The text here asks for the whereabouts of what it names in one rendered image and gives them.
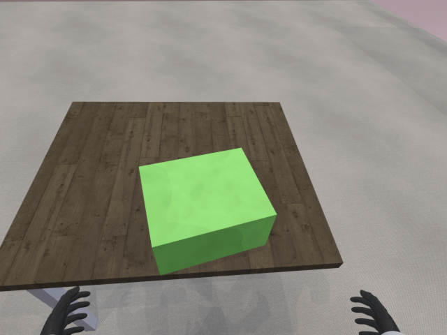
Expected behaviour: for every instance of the left robot hand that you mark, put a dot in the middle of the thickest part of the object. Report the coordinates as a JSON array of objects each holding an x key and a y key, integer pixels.
[{"x": 58, "y": 319}]

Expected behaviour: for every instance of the table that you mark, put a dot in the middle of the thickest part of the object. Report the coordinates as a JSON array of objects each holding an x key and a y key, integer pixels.
[{"x": 83, "y": 220}]

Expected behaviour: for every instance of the right robot hand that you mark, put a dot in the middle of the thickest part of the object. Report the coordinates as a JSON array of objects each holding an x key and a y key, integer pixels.
[{"x": 382, "y": 322}]

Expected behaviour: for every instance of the carton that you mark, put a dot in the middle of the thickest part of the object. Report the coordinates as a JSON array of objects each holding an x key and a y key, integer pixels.
[{"x": 203, "y": 208}]

